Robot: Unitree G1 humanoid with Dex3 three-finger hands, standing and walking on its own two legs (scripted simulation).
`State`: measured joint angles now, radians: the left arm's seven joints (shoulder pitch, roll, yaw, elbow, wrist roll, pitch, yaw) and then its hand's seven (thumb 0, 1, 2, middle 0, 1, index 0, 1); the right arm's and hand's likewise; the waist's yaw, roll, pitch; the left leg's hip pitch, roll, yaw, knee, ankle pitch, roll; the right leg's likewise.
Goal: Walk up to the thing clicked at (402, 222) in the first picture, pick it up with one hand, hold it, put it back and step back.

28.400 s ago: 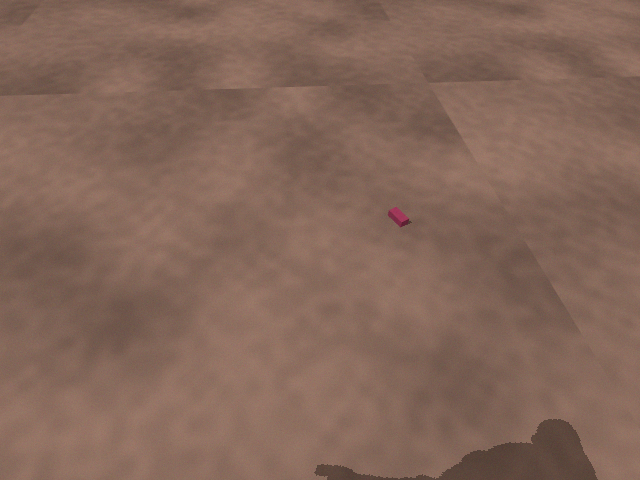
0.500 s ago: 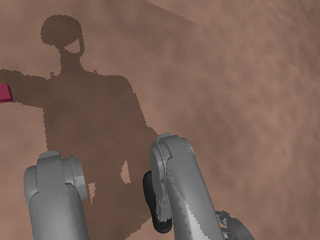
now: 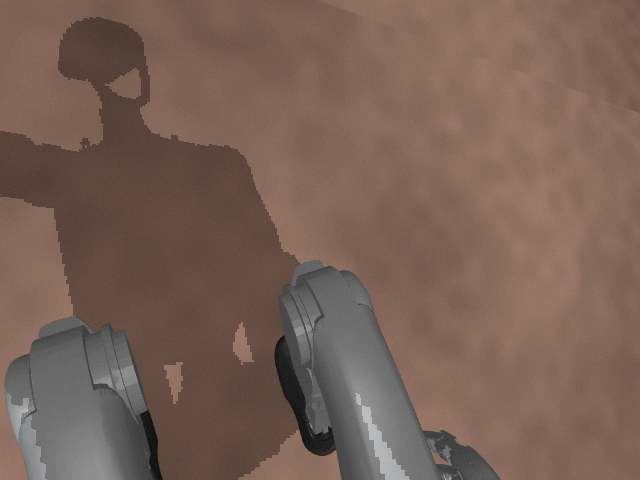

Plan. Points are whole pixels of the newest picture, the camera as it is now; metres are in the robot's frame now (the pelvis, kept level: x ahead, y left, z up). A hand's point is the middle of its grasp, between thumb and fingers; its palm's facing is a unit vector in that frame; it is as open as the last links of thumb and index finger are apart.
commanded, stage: approach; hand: left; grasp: from above
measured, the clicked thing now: out of the picture +0.48 +0.35 -0.30
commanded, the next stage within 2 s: rest palm in 0.04 s
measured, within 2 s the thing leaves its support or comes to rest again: neither
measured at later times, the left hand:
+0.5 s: hand out of the picture +0.45 +0.34 -0.22, palm faces -0.45 -0.15 -0.88, open 13.0 cm
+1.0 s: hand out of the picture +0.46 +0.34 -0.26, palm faces -0.46 -0.18 -0.87, open 13.2 cm
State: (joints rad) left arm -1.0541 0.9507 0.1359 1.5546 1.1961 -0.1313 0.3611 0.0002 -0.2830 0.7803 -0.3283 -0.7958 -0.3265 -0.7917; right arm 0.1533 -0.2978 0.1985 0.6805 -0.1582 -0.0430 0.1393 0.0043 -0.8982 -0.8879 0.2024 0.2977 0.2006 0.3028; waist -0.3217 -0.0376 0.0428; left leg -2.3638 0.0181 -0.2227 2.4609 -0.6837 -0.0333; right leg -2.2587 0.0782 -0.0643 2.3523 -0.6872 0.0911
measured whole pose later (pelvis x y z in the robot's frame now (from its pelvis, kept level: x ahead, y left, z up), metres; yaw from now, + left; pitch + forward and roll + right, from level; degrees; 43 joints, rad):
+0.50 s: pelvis +0.00 +0.01 +0.00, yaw -1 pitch +30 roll -13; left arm -1.10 0.99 0.11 1.68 1.32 -0.26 0.50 0.00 -0.32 0.83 -0.29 -0.80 -0.27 -0.80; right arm 0.08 -0.31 0.24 0.64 -0.21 -0.06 0.15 0.00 -0.89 -0.89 0.20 0.30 0.20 0.30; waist -0.35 -0.11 0.09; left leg -2.36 0.00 -0.25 2.49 -0.68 -0.03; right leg -2.22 0.07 -0.09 2.35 -0.69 0.07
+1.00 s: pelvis +0.00 +0.01 -0.01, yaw -4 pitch +29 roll -15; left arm -1.07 1.07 0.16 1.71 1.26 -0.20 0.52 0.00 -0.34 0.83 -0.25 -0.82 -0.25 -0.82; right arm 0.10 -0.32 0.31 0.64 -0.25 -0.16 0.20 0.00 -0.89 -0.89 0.20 0.30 0.20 0.30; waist -0.38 -0.14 0.15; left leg -2.36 0.02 -0.29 2.55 -0.73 -0.02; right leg -2.22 0.09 -0.12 2.38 -0.71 0.08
